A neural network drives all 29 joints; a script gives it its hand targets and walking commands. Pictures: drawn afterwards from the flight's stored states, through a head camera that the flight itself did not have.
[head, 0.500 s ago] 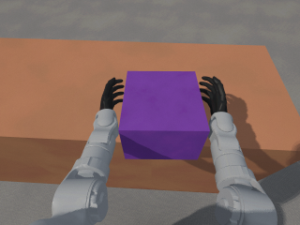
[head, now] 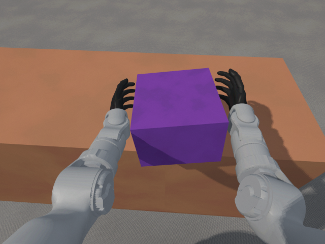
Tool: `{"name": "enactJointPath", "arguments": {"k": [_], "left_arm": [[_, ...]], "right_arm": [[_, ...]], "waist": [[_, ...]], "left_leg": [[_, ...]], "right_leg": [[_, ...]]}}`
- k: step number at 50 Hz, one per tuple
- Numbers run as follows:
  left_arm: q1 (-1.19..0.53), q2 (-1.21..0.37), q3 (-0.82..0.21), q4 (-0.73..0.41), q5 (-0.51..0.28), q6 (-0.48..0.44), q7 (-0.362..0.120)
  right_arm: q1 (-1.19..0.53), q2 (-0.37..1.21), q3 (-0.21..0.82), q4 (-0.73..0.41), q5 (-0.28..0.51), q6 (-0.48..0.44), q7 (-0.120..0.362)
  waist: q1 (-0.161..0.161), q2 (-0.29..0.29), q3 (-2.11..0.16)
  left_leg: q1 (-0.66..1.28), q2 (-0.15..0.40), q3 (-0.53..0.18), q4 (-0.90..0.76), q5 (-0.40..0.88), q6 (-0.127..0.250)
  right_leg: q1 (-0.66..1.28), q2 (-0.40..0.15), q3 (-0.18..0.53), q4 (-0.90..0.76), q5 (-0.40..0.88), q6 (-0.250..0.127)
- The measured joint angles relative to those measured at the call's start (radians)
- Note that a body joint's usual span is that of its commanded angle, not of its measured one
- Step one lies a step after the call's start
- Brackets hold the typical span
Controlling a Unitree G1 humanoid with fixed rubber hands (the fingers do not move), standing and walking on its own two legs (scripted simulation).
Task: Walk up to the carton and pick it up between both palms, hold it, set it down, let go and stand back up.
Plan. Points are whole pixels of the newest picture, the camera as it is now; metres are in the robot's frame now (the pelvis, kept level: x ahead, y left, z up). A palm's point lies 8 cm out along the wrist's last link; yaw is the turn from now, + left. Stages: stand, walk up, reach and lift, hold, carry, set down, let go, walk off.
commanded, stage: set down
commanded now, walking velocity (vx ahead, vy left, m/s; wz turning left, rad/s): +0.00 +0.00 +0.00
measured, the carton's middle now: (176, 115) +0.46 -0.03 +0.06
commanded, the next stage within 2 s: none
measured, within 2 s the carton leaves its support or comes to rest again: rests again in 0.66 s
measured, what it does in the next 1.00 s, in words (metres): stands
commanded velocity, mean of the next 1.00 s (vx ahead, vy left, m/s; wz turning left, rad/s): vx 0.00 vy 0.00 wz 0.00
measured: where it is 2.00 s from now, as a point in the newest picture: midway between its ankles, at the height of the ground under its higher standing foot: outside the picture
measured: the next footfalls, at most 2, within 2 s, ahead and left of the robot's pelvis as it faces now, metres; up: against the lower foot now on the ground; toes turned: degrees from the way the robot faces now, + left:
none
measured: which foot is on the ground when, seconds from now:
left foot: down 0.00-1.00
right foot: down 0.00-1.00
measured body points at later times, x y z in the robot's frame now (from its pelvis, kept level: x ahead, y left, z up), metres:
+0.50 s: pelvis +0.03 +0.01 +0.01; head +0.14 +0.00 +0.44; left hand +0.51 +0.11 +0.06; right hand +0.48 -0.19 +0.07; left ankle +0.06 +0.11 -0.72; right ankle +0.04 -0.12 -0.72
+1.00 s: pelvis +0.03 +0.01 +0.00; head +0.17 +0.00 +0.43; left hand +0.53 +0.11 +0.05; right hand +0.50 -0.19 +0.06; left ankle +0.06 +0.11 -0.72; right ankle +0.04 -0.12 -0.72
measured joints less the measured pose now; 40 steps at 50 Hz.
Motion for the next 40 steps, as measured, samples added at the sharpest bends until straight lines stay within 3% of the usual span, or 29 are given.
{"name": "enactJointPath", "arguments": {"k": [8, 15, 21, 26, 32, 40], "left_arm": [[0.012, -0.005, 0.013, -0.066, 0.035, 0.033, -0.001], [0.050, -0.024, 0.040, -0.099, 0.068, 0.016, -0.002], [0.058, -0.053, 0.064, -0.122, 0.072, -0.040, 0.001], [0.044, -0.051, 0.099, -0.092, 0.096, -0.110, -0.007], [0.037, -0.044, 0.104, -0.052, 0.053, -0.182, -0.015], [0.014, -0.037, 0.117, -0.023, 0.039, -0.238, -0.027]], "right_arm": [[-0.016, 0.016, -0.061, -0.021, -0.046, 0.000, 0.023], [0.014, 0.020, -0.064, -0.008, -0.038, -0.049, 0.029], [0.069, 0.016, -0.051, -0.035, -0.018, -0.114, 0.040], [0.065, 0.014, -0.022, -0.048, 0.021, -0.153, 0.034], [0.049, 0.001, 0.013, -0.022, 0.027, -0.198, 0.018], [0.037, -0.006, 0.021, 0.003, 0.040, -0.249, -0.001]], "waist": [[-0.010, 0.008, -0.026], [-0.026, 0.026, -0.024], [-0.024, 0.034, -0.040], [0.002, 0.050, -0.026], [0.017, 0.070, -0.018], [0.014, 0.061, 0.000]], "left_leg": [[0.001, -0.007, -0.012, -0.086, 0.046, 0.003], [0.024, -0.008, -0.016, -0.175, 0.082, 0.006], [0.009, -0.009, -0.004, -0.223, 0.098, 0.011], [0.011, -0.008, 0.014, -0.236, 0.095, 0.016], [0.013, -0.009, 0.023, -0.243, 0.090, 0.019], [0.007, -0.006, 0.021, -0.239, 0.085, 0.015]], "right_leg": [[0.006, -0.003, -0.011, -0.089, 0.043, 0.004], [0.043, 0.000, -0.016, -0.205, 0.093, 0.008], [0.027, 0.001, -0.004, -0.260, 0.118, 0.012], [0.028, 0.002, 0.014, -0.287, 0.129, 0.018], [0.030, 0.001, 0.023, -0.299, 0.130, 0.021], [0.030, 0.004, 0.022, -0.306, 0.131, 0.018]]}}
